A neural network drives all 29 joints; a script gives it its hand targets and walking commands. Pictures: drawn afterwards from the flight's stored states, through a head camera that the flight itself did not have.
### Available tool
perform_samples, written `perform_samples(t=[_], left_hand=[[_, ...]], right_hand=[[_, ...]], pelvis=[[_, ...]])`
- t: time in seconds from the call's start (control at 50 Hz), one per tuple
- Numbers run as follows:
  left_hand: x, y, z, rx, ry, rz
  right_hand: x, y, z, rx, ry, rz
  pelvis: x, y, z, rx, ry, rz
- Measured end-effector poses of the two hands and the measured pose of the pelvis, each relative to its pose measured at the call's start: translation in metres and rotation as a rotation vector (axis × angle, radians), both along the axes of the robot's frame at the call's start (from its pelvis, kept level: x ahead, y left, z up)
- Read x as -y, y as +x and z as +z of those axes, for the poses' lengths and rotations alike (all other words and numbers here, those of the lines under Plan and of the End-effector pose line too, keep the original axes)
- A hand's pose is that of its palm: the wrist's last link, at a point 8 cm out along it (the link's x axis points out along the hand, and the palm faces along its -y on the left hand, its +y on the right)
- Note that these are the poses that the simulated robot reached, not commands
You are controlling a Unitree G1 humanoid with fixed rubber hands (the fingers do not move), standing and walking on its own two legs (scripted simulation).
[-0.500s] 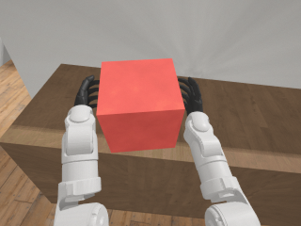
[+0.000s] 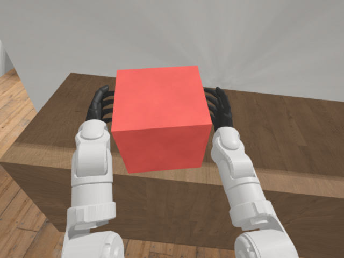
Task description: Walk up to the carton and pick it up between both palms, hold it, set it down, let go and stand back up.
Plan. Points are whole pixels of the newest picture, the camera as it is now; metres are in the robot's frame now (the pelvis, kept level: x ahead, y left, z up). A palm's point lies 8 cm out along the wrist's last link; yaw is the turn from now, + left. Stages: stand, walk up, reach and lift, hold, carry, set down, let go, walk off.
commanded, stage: hold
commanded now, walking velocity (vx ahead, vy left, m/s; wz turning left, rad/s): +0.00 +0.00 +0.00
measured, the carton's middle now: (161, 121) +0.39 -0.01 +0.13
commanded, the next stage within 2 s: none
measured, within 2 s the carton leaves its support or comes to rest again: neither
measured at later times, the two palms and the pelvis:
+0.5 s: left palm (96, 121) +0.36 +0.14 +0.16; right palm (220, 123) +0.35 -0.14 +0.16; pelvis +0.00 +0.00 +0.00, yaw +0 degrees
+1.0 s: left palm (95, 124) +0.36 +0.14 +0.16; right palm (220, 126) +0.35 -0.14 +0.15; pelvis +0.00 +0.00 +0.00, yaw +0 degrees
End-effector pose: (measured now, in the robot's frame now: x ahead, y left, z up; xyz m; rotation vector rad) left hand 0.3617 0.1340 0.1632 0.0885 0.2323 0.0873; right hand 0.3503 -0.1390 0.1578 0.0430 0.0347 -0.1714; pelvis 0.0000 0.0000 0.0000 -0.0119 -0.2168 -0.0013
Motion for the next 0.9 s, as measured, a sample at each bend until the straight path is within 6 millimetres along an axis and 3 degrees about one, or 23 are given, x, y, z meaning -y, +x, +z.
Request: perform_samples(t=[0.66, 0.9], left_hand=[[-0.0030, 0.0045, 0.0000, -0.004, 0.011, 0.001], [-0.0030, -0.0041, -0.0053, -0.006, 0.002, 0.004]], right_hand=[[-0.0029, 0.0053, -0.0008, -0.002, 0.010, 0.002], [-0.0030, -0.0028, -0.0058, -0.003, 0.017, 0.002]], pelvis=[[-0.0027, 0.0055, 0.0001, -0.001, -0.004, 0.003], [-0.0027, 0.0075, 0.0000, 0.004, -0.004, 0.003]])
